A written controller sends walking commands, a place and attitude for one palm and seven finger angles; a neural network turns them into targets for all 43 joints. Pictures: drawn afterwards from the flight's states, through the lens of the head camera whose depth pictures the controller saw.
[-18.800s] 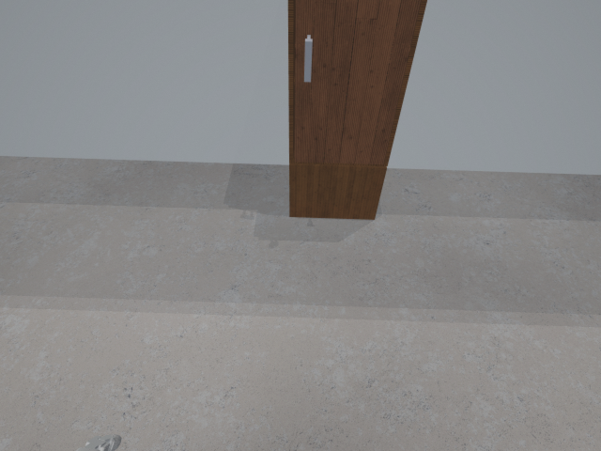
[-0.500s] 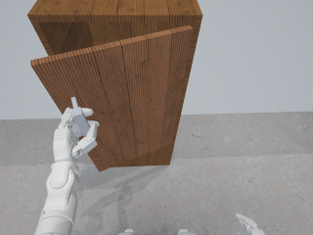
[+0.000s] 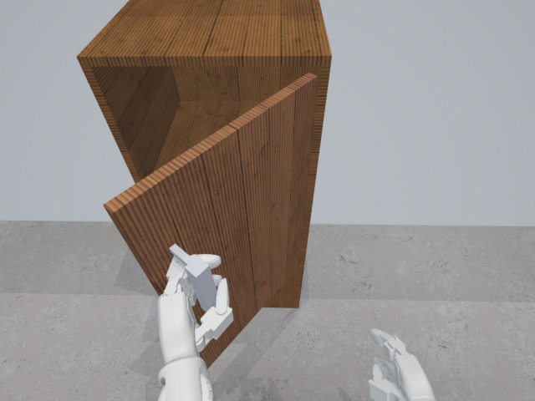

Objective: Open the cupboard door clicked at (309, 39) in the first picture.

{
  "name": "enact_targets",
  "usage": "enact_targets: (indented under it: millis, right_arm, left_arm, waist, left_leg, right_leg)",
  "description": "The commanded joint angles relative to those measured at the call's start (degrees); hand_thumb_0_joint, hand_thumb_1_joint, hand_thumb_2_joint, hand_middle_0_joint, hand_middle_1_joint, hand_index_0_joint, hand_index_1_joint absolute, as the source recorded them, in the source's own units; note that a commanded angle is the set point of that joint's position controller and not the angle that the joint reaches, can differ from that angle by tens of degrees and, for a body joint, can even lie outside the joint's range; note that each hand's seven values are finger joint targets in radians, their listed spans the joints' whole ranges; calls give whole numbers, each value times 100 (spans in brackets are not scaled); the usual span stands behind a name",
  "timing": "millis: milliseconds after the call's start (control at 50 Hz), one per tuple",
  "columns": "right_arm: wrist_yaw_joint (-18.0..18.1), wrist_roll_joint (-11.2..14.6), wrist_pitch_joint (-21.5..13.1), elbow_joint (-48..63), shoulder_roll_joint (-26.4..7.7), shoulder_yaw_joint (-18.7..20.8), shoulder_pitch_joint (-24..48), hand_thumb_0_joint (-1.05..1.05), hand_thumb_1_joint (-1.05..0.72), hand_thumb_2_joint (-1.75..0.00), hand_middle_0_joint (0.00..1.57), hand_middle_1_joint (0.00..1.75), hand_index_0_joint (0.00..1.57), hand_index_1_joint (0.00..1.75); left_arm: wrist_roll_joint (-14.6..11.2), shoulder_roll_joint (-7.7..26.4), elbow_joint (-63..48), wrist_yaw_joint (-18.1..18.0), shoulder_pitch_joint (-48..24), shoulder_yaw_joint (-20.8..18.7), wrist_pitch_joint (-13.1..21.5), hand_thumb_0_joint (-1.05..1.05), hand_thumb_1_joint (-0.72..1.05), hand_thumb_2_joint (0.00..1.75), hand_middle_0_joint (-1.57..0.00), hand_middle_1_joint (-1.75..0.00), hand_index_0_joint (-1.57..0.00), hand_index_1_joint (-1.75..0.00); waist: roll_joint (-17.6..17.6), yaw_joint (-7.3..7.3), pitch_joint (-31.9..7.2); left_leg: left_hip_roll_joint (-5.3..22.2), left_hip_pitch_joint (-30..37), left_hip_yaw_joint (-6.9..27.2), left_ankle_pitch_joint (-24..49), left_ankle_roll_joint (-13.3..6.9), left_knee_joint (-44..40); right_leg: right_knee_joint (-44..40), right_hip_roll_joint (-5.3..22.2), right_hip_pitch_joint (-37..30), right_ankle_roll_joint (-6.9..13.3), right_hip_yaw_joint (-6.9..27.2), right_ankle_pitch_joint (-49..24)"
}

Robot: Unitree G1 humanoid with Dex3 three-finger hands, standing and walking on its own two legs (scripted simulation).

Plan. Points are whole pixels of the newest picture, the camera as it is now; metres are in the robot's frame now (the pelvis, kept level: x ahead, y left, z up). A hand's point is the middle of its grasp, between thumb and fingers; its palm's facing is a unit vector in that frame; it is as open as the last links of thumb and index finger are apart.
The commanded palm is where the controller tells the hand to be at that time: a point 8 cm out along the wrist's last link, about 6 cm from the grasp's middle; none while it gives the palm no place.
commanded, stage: open thumb and fingers to let go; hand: left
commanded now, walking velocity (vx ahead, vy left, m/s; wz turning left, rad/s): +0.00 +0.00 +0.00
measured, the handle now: (195, 280) +0.28 +0.11 +0.06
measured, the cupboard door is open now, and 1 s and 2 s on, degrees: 51 48 52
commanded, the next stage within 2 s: slide the hand sideways off the handle in 0.82 s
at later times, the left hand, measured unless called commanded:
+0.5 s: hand (222, 303) +0.25 +0.07 +0.05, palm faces +0.38 -0.92 -0.01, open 12.2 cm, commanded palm +0.21 +0.12 +0.05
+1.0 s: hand (212, 307) +0.25 +0.08 +0.05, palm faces +0.17 -0.98 -0.03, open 15.3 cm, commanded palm +0.21 +0.12 +0.05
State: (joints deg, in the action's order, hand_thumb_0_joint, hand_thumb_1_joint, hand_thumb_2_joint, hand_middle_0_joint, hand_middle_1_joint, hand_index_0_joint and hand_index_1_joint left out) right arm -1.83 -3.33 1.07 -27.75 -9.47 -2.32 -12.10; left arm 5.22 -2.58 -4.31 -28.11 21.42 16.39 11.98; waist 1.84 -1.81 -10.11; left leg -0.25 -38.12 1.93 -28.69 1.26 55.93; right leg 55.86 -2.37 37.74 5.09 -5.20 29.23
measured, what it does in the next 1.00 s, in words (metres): stands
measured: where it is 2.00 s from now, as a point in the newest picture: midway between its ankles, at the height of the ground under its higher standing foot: outside the picture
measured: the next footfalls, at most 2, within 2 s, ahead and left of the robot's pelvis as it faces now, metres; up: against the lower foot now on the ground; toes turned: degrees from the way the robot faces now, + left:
none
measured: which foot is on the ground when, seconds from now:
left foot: down 0.00-1.00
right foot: down 0.00-1.00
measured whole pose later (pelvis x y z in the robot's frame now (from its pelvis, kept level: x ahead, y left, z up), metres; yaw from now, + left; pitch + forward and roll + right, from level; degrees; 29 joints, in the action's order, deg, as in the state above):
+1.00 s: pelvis -0.02 +0.02 -0.01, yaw +0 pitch +12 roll +0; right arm -0.9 -2.8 -0.9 -28.8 -10.7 -1.4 -12.0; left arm 6.2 -1.8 2.6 -23.3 13.6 15.4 17.1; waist 1.5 -0.7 -8.5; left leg -1.6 -42.0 1.4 -28.1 -0.7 58.5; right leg 57.9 -0.9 41.2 3.4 -4.8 28.4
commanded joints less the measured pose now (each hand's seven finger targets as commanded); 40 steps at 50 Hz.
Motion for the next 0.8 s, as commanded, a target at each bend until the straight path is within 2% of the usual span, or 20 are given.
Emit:
enact_targets:
  millis: [0,20,40,60,120,200,240,340,380,420,440,460,480,600,640,720,760,780]
  right_arm:
    - [149,-62,-369,671,-510,243,680,0,-90,-90,20,30,20,30]
    - [170,-53,-373,659,-483,236,679,0,-90,-90,20,30,20,30]
    - [182,-47,-388,649,-474,247,674,0,-90,-90,20,30,20,30]
    - [188,-42,-406,662,-465,261,637,0,-90,-90,20,30,20,30]
    - [214,-13,-427,647,-468,310,527,0,-90,-90,20,30,20,30]
    - [256,7,-434,588,-504,329,548,0,-90,-90,20,30,20,30]
    - [267,6,-444,521,-523,334,528,0,-90,-90,20,30,20,30]
    - [258,18,-510,500,-553,374,529,0,-90,-90,20,30,20,30]
    - [255,18,-522,525,-557,373,516,0,-90,-90,20,30,20,30]
    - [268,30,-511,498,-560,380,534,0,-90,-90,20,30,20,30]
    - [269,26,-512,502,-559,380,525,0,-90,-90,20,30,20,30]
    - [265,17,-518,521,-557,373,491,0,-90,-90,20,30,20,30]
    - [268,27,-506,527,-557,374,499,0,-90,-90,20,30,20,30]
    - [290,21,-489,514,-544,349,553,0,-90,-90,20,30,20,30]
    - [294,18,-472,521,-541,356,559,0,-90,-90,20,30,20,30]
    - [265,15,-463,587,-552,337,533,0,-90,-90,20,30,20,30]
    - [244,-7,-467,612,-568,337,497,0,-90,-90,20,30,20,30]
    - [238,-17,-467,633,-565,340,469,0,-90,-90,20,30,20,30]
  left_arm:
    - [76,-569,-786,-444,-1334,-383,323,0,83,87,-40,-134,-40,-134]
    - [60,-527,-631,-431,-1172,-464,344,0,76,84,-39,-134,-39,-134]
    - [51,-482,-666,-419,-1232,-486,396,0,69,81,-38,-133,-38,-133]
    - [37,-488,-712,-401,-1165,-474,427,0,62,78,-38,-132,-38,-132]
    - [4,-373,-883,-316,-1198,-499,523,0,41,69,-36,-130,-36,-130]
    - [-37,-263,-690,-193,-1290,-553,622,0,13,57,-35,-127,-35,-127]
    - [-33,-197,-623,-162,-1570,-584,713,0,-1,51,-33,-125,-33,-125]
    - [-89,-215,-587,-111,-1626,-566,885,0,-36,36,-31,-122,-31,-122]
    - [-146,-195,-533,-104,-1485,-613,884,0,-50,30,-30,-120,-30,-120]
    - [-149,-159,-531,-115,-1663,-638,899,0,-50,30,-30,-120,-30,-120]
    - [-124,-211,-533,-130,-1671,-591,901,0,-50,30,-29,-115,-29,-115]
    - [-126,-264,-529,-147,-1654,-558,889,0,-50,30,-28,-110,-28,-110]
    - [-104,-146,-436,-160,-1559,-662,861,0,-50,30,-27,-105,-27,-105]
    - [-109,-256,-293,-236,-1820,-620,826,0,-50,30,-22,-75,-22,-75]
    - [-104,-230,-300,-265,-1797,-670,830,0,-50,30,-21,-65,-21,-65]
    - [-21,-488,-221,-321,-1803,-420,750,0,-50,30,-18,-45,-18,-45]
    - [47,-587,-292,-379,-1856,-323,724,0,-50,30,-16,-35,-16,-35]
    - [79,-578,-246,-393,-1694,-345,690,0,-50,30,-15,-30,-15,-30]
  waist:
    - [-720,44,-540]
    - [-776,81,-540]
    - [-777,74,-669]
    - [-754,125,-830]
    - [-803,115,-1111]
    - [-970,32,-854]
    - [-955,-25,-693]
    - [-809,14,-899]
    - [-910,42,-1010]
    - [-927,4,-948]
    - [-821,14,-939]
    - [-852,12,-995]
    - [-902,43,-923]
    - [-909,25,-796]
    - [-883,70,-899]
    - [-713,56,-781]
    - [-572,78,-904]
    - [-636,106,-963]
  left_leg:
    - [-167,-210,57,971,-160,-237]
    - [-184,-311,61,922,-145,-207]
    - [-189,-322,50,936,-143,-181]
    - [-204,-339,42,968,-135,-186]
    - [-198,-381,31,1090,-133,-194]
    - [-176,-589,78,920,-141,-165]
    - [-167,-611,90,807,-153,-170]
    - [-159,-549,89,797,-164,-168]
    - [-162,-602,107,831,-163,-178]
    - [-165,-590,79,804,-169,-163]
    - [-167,-535,73,834,-171,-173]
    - [-170,-517,64,840,-175,-193]
    - [-163,-554,69,822,-174,-196]
    - [-169,-472,46,806,-190,-229]
    - [-168,-415,34,853,-186,-260]
    - [-153,-156,8,944,-209,-367]
    - [-144,16,5,1091,-222,-415]
    - [-131,30,23,1188,-227,-436]
  right_leg:
    - [-1210,474,-556,-510,870,-1803]
    - [-1288,537,-652,-532,1009,-1774]
    - [-1326,590,-761,-562,1141,-1882]
    - [-1333,631,-952,-584,1231,-2051]
    - [-1342,730,-1370,-645,1409,-2573]
    - [-1467,820,-1351,-704,1605,-2411]
    - [-1526,841,-1197,-702,1611,-2070]
    - [-1478,832,-1158,-676,1578,-1872]
    - [-1431,820,-1281,-678,1548,-2021]
    - [-1475,836,-1221,-692,1586,-1930]
    - [-1466,825,-1177,-671,1559,-1932]
    - [-1442,815,-1202,-676,1506,-1958]
    - [-1479,807,-1191,-663,1521,-1856]
    - [-1480,756,-1012,-630,1385,-1622]
    - [-1428,715,-1041,-600,1328,-1625]
    - [-1293,565,-756,-506,955,-1536]
    - [-1128,460,-676,-444,726,-1666]
    - [-1054,410,-699,-416,623,-1756]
